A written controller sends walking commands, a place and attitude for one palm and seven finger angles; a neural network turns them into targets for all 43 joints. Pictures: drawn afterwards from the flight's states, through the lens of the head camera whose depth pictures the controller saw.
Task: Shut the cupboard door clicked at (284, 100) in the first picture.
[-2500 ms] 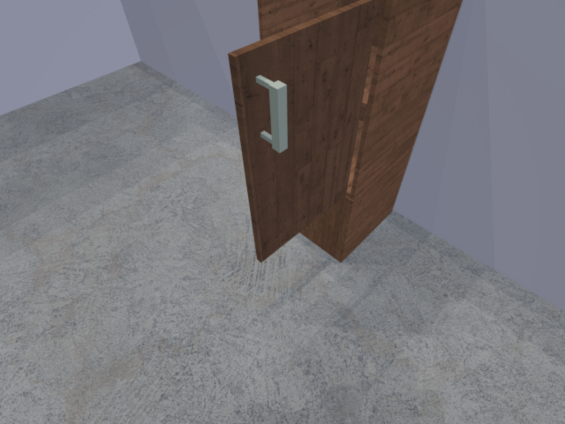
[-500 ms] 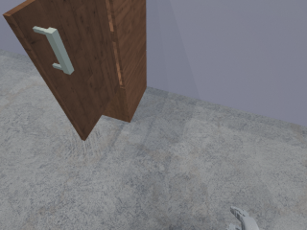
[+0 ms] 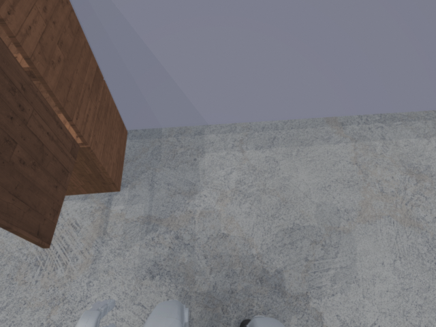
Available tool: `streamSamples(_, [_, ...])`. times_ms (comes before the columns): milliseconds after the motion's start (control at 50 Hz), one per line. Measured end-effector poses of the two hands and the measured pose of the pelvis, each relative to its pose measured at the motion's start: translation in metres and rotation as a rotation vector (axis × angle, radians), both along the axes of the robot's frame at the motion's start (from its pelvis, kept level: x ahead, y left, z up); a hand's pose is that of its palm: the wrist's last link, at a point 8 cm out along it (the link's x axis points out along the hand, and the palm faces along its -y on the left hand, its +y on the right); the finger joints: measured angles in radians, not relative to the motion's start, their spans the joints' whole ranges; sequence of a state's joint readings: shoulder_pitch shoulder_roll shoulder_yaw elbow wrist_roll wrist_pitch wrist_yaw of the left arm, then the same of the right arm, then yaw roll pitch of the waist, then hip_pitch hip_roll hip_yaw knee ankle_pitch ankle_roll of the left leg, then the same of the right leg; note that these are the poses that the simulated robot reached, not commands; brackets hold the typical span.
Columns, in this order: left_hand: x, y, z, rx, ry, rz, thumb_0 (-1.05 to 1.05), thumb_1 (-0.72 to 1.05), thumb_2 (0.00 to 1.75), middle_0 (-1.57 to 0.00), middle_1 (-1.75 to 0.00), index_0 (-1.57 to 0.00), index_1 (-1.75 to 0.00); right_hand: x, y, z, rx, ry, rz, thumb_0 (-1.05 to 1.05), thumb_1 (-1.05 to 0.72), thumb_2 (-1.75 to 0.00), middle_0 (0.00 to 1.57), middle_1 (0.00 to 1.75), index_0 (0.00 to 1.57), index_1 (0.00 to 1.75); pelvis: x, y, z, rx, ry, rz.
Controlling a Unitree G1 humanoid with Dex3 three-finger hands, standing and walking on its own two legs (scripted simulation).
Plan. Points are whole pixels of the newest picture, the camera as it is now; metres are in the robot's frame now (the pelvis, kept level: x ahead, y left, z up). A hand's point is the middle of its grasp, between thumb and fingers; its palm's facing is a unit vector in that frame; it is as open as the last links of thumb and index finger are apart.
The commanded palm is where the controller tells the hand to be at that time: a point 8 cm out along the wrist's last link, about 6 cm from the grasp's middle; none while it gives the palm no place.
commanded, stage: walk around to get in front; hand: left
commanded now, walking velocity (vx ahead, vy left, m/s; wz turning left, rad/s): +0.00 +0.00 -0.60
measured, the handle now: out of the picture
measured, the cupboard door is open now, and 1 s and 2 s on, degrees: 88 88 88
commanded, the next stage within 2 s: none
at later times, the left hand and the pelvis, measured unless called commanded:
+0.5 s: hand (145, 291) +0.19 +0.17 -0.16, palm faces -0.30 -0.92 -0.25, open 7.4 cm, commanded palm none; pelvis +0.02 +0.00 -0.01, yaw -18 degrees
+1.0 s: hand (163, 266) +0.24 +0.14 -0.17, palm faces -0.52 -0.84 -0.18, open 7.4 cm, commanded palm none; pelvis +0.06 +0.01 +0.01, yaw -35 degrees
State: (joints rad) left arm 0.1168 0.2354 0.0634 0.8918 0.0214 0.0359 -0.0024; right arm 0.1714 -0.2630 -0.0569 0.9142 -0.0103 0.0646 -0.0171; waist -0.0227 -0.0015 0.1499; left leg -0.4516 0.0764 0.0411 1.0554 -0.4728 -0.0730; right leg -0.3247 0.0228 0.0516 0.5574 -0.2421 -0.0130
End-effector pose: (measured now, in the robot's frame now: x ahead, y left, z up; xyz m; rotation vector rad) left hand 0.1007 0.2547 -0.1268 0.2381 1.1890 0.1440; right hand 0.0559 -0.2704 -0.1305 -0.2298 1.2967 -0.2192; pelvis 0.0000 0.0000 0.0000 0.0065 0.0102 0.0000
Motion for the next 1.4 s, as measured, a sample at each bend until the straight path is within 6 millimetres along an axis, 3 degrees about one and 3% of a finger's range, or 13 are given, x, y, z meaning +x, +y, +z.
streamSamples(100, [0.011, -0.003, -0.009, -0.048, 0.019, -0.053, 0.0, 0.91, 0.89, -0.21, -0.3, -0.2, -0.3, 0.003, 0.015, 0.009, -0.005, -0.062, -0.042, 0.01, -0.91, -0.9, 0.2, 0.3, 0.2, 0.3, 0.003, 0.012, 0.0, -0.001, 0.01, -0.059])
streamSamples(180, [0.025, 0.004, -0.021, -0.081, 0.027, -0.076, 0.0, 0.91, 0.89, -0.21, -0.3, -0.2, -0.3, -0.008, 0.032, 0.008, -0.025, -0.082, -0.067, 0.01, -0.91, -0.9, 0.2, 0.3, 0.2, 0.3, 0.007, 0.026, -0.006, -0.026, 0.016, -0.101])
streamSamples(300, [0.049, 0.004, -0.007, -0.086, 0.021, -0.122, 0.0, 0.91, 0.89, -0.2, -0.3, -0.2, -0.3, -0.037, 0.048, 0.018, -0.003, -0.017, -0.116, 0.01, -0.9, -0.9, 0.2, 0.3, 0.21, 0.3, 0.015, 0.025, 0.008, -0.047, 0.02, -0.169])
streamSamples(400, [0.072, -0.012, 0.0, -0.061, 0.021, -0.205, 0.0, 0.91, 0.9, -0.2, -0.3, -0.19, -0.3, -0.058, 0.043, 0.011, 0.027, -0.001, -0.207, 0.01, -0.9, -0.9, 0.2, 0.3, 0.21, 0.3, 0.02, 0.016, 0.008, -0.048, 0.019, -0.244])
streamSamples(520, [0.1, -0.044, -0.001, -0.002, -0.028, -0.313, 0.0, 0.91, 0.9, -0.2, -0.3, -0.2, -0.3, -0.085, 0.016, -0.019, 0.056, 0.014, -0.336, 0.01, -0.9, -0.9, 0.2, 0.3, 0.21, 0.3, 0.022, -0.005, -0.01, -0.017, 0.004, -0.332])
streamSamples(580, [0.099, -0.053, 0.004, 0.01, -0.014, -0.333, 0.0, 0.91, 0.89, -0.2, -0.3, -0.2, -0.3, -0.084, 0.006, -0.016, 0.046, 0.011, -0.371, 0.01, -0.9, -0.9, 0.2, 0.3, 0.21, 0.3, 0.022, -0.006, -0.005, -0.015, -0.004, -0.36])
streamSamples(720, [0.096, -0.061, -0.001, -0.009, 0.067, -0.401, 0.0, 0.91, 0.89, -0.21, -0.3, -0.2, -0.3, -0.06, -0.003, 0.007, 0.01, -0.093, -0.42, 0.01, -0.91, -0.9, 0.2, 0.3, 0.2, 0.3, 0.029, -0.002, 0.005, 0.008, 0.009, -0.452])
streamSamples(840, [0.119, -0.055, -0.022, -0.052, 0.094, -0.431, 0.0, 0.91, 0.89, -0.21, -0.3, -0.2, -0.3, -0.049, 0.012, 0.012, -0.053, -0.145, -0.451, 0.01, -0.91, -0.9, 0.2, 0.3, 0.2, 0.3, 0.047, 0.014, -0.005, -0.02, 0.03, -0.513])
streamSamples(940, [0.148, -0.062, -0.016, -0.065, 0.082, -0.487, 0.0, 0.91, 0.89, -0.21, -0.3, -0.2, -0.3, -0.067, 0.035, 0.023, -0.05, -0.097, -0.481, 0.01, -0.91, -0.9, 0.2, 0.3, 0.21, 0.3, 0.053, 0.015, 0.005, -0.037, 0.024, -0.575])
streamSamples(1080, [0.181, -0.096, -0.002, -0.057, 0.051, -0.605, 0.0, 0.91, 0.9, -0.2, -0.3, -0.19, -0.3, -0.11, 0.054, 0.017, -0.003, -0.037, -0.613, 0.01, -0.9, -0.9, 0.2, 0.3, 0.21, 0.3, 0.056, 0.006, 0.009, -0.042, 0.027, -0.67])
streamSamples(1240, [0.204, -0.166, 0.002, -0.011, -0.049, -0.775, 0.0, 0.91, 0.9, -0.2, -0.3, -0.2, -0.3, -0.175, 0.051, -0.022, 0.066, 0.02, -0.797, 0.01, -0.9, -0.9, 0.2, 0.3, 0.21, 0.3, 0.045, -0.022, -0.011, -0.01, 0.003, -0.781])
streamSamples(1300, [0.199, -0.177, 0.009, 0.003, -0.041, -0.796, 0.0, 0.91, 0.89, -0.2, -0.3, -0.2, -0.3, -0.181, 0.043, -0.019, 0.067, 0.03, -0.835, 0.01, -0.91, -0.9, 0.2, 0.3, 0.2, 0.3, 0.045, -0.025, -0.005, -0.007, 0.001, -0.81])
streamSamples(1400, [0.192, -0.189, 0.009, 0.007, 0.017, -0.846, 0.0, 0.91, 0.89, -0.21, -0.3, -0.2, -0.3, -0.171, 0.028, -0.003, 0.035, -0.035, -0.876, 0.01, -0.91, -0.9, 0.2, 0.3, 0.2, 0.3, 0.047, -0.03, 0.005, 0.016, 0.009, -0.875])
